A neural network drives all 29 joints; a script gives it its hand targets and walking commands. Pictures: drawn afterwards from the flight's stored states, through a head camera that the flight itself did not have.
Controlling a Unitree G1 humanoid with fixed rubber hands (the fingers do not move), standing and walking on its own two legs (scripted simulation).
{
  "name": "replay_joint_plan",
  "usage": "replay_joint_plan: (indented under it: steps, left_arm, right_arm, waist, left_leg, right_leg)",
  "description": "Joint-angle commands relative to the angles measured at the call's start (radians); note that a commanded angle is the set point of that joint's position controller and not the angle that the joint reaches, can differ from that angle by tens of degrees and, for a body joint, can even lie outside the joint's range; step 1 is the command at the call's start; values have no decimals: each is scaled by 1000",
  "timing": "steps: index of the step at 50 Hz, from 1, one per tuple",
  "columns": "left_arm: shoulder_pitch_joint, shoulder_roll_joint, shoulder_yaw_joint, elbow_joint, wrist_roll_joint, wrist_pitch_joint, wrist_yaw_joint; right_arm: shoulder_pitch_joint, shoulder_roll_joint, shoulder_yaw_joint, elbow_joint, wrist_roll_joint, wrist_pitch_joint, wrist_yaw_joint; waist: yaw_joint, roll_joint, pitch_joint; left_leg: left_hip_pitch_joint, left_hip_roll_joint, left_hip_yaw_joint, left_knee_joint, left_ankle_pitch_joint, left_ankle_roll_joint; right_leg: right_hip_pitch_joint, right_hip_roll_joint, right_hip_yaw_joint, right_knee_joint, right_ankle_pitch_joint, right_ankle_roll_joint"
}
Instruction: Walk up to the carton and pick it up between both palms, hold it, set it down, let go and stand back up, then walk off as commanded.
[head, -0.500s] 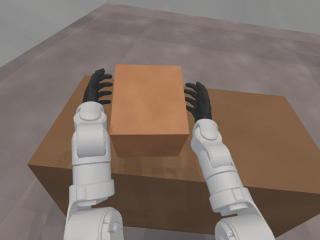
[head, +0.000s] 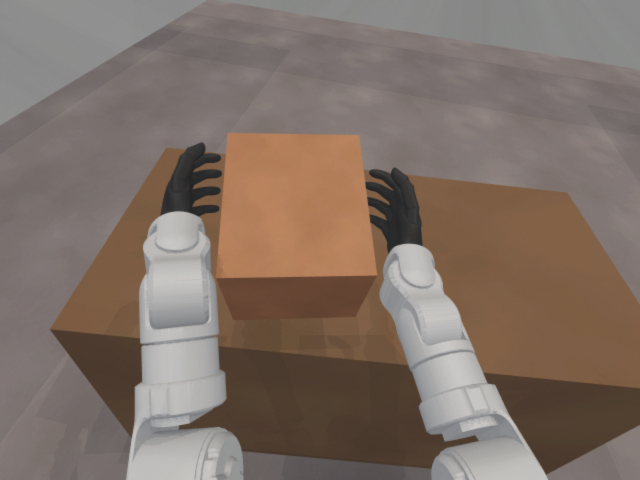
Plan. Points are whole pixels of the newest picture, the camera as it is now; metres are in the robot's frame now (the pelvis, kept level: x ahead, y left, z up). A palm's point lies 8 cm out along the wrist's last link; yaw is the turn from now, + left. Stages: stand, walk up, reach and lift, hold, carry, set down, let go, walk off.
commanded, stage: hold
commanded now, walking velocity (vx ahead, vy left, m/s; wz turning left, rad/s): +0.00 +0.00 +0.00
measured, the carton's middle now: (294, 229) +0.40 +0.01 +0.13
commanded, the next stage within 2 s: none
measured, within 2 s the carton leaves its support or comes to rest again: neither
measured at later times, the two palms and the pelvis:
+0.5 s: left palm (182, 213) +0.36 +0.13 +0.19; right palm (402, 236) +0.35 -0.12 +0.16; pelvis +0.00 +0.00 +0.00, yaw +0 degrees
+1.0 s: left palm (180, 215) +0.36 +0.13 +0.19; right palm (402, 237) +0.35 -0.12 +0.16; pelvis +0.00 +0.00 +0.00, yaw +0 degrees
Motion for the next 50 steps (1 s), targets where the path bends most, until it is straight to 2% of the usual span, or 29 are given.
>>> replay_joint_plan:
  steps: [1,3,4,5,6,8,9,11,13,14,15,16,18,21,24,28,29,30,32,35,36,39,40,42,43,44,47,48,50]
  left_arm:
    - [-492,-448,-424,-47,-176,-50,-146]
    - [-469,-453,-430,-44,-173,-42,-143]
    - [-463,-421,-377,16,-140,-30,-150]
    - [-462,-412,-346,30,-127,-25,-157]
    - [-479,-437,-359,11,-130,-29,-157]
    - [-477,-432,-350,32,-131,-30,-162]
    - [-495,-444,-378,-15,-145,-36,-157]
    - [-504,-453,-434,-54,-186,-52,-147]
    - [-500,-451,-418,-16,-180,-51,-142]
    - [-485,-455,-410,-3,-175,-47,-139]
    - [-487,-441,-394,16,-172,-48,-142]
    - [-469,-456,-410,-12,-179,-49,-144]
    - [-519,-421,-394,-23,-167,-48,-154]
    - [-470,-425,-358,3,-143,-35,-165]
    - [-500,-430,-370,-3,-152,-38,-165]
    - [-518,-433,-380,27,-170,-46,-159]
    - [-519,-431,-382,11,-165,-49,-157]
    - [-526,-434,-383,1,-163,-54,-154]
    - [-515,-442,-394,-2,-180,-57,-149]
    - [-507,-450,-393,-4,-168,-55,-146]
    - [-493,-453,-416,-12,-175,-54,-146]
    - [-473,-434,-399,-43,-170,-50,-152]
    - [-454,-436,-401,-26,-173,-47,-158]
    - [-471,-416,-337,21,-137,-35,-169]
    - [-470,-407,-327,59,-125,-25,-173]
    - [-495,-410,-327,11,-131,-35,-171]
    - [-517,-456,-405,-65,-175,-52,-158]
    - [-534,-460,-431,-65,-190,-57,-151]
    - [-509,-451,-405,-18,-170,-51,-148]
  right_arm:
    - [-660,369,348,-262,35,-52,130]
    - [-645,351,336,-258,41,-46,134]
    - [-652,344,315,-220,19,-32,138]
    - [-647,354,305,-206,10,-31,141]
    - [-662,356,299,-217,16,-45,147]
    - [-710,357,306,-246,20,-49,147]
    - [-686,359,308,-234,17,-50,145]
    - [-710,379,352,-276,38,-67,140]
    - [-733,373,359,-284,38,-62,139]
    - [-738,372,357,-279,40,-63,139]
    - [-721,388,365,-278,37,-55,136]
    - [-700,387,360,-282,42,-58,131]
    - [-641,381,313,-199,16,-32,133]
    - [-607,363,301,-177,16,-29,133]
    - [-676,362,314,-216,24,-40,138]
    - [-716,375,303,-249,4,-60,137]
    - [-731,380,331,-282,19,-58,139]
    - [-729,387,324,-250,21,-56,141]
    - [-729,393,346,-273,36,-60,138]
    - [-694,390,327,-225,25,-53,134]
    - [-662,382,327,-223,24,-54,134]
    - [-639,374,343,-229,34,-44,128]
    - [-637,377,351,-249,38,-47,122]
    - [-648,361,314,-199,11,-37,125]
    - [-652,356,293,-208,3,-33,127]
    - [-666,375,316,-223,11,-40,134]
    - [-714,374,333,-282,30,-62,132]
    - [-729,382,341,-278,42,-71,137]
    - [-721,372,336,-260,28,-66,136]
  waist:
    - [-17,130,-447]
    - [-20,140,-424]
    - [1,106,-368]
    - [-5,92,-351]
    - [2,119,-360]
    - [8,78,-370]
    - [-3,99,-404]
    - [-2,90,-484]
    - [1,79,-482]
    - [19,85,-472]
    - [9,70,-466]
    - [-1,92,-480]
    - [-25,80,-420]
    - [-22,110,-373]
    - [-5,119,-402]
    - [-18,92,-414]
    - [6,98,-418]
    - [2,94,-419]
    - [7,96,-489]
    - [-3,104,-475]
    - [-22,106,-487]
    - [-7,93,-472]
    - [-21,82,-458]
    - [-3,78,-379]
    - [-18,83,-321]
    - [5,90,-340]
    - [-5,116,-444]
    - [-9,131,-463]
    - [-4,98,-448]
  left_leg:
    - [-98,-64,95,-42,300,-23]
    - [-119,-63,93,-45,286,-25]
    - [-150,-66,100,-67,197,-5]
    - [-165,-69,103,-85,155,5]
    - [-170,-58,103,-86,156,3]
    - [-173,-63,106,-90,163,6]
    - [-152,-62,109,-78,196,-3]
    - [-103,-64,97,-49,298,-9]
    - [-105,-67,98,-51,267,-1]
    - [-109,-66,97,-45,276,-3]
    - [-125,-70,92,-54,236,7]
    - [-122,-67,94,-50,260,-1]
    - [-140,-74,98,-70,193,7]
    - [-128,-68,100,-81,206,-4]
    - [-138,-69,106,-75,212,-5]
    - [-157,-67,102,-78,174,6]
    - [-165,-72,104,-76,180,10]
    - [-167,-66,100,-81,160,11]
    - [-147,-73,104,-61,215,4]
    - [-121,-67,99,-56,240,-1]
    - [-114,-68,92,-48,257,-8]
    - [-92,-70,98,-44,309,-12]
    - [-103,-69,95,-48,299,-9]
    - [-142,-74,107,-76,195,3]
    - [-165,-70,110,-87,143,8]
    - [-169,-70,106,-90,151,11]
    - [-128,-62,99,-62,261,-10]
    - [-115,-65,96,-46,295,-18]
    - [-101,-63,99,-51,274,-5]
  right_leg:
    - [249,58,-34,28,135,15]
    - [256,65,-31,23,117,13]
    - [249,51,-26,17,59,17]
    - [255,48,-29,13,42,21]
    - [250,51,-28,18,36,11]
    - [268,55,-29,14,43,15]
    - [266,55,-40,24,61,12]
    - [271,61,-35,38,155,18]
    - [259,58,-37,32,143,21]
    - [254,60,-29,32,139,20]
    - [269,56,-26,25,124,22]
    - [270,59,-28,26,155,24]
    - [267,45,-16,24,107,27]
    - [270,47,-24,13,112,21]
    - [264,49,-30,20,89,16]
    - [260,47,-30,16,73,19]
    - [263,48,-31,23,79,27]
    - [264,49,-29,18,60,24]
    - [283,49,-28,34,130,28]
    - [274,50,-29,31,129,21]
    - [278,52,-30,33,146,26]
    - [291,53,-29,35,194,27]
    - [292,51,-26,33,206,28]
    - [279,43,-30,15,110,30]
    - [263,36,-24,7,67,23]
    - [268,40,-29,13,62,21]
    - [274,61,-41,30,130,18]
    - [251,64,-44,40,139,19]
    - [251,57,-37,25,130,16]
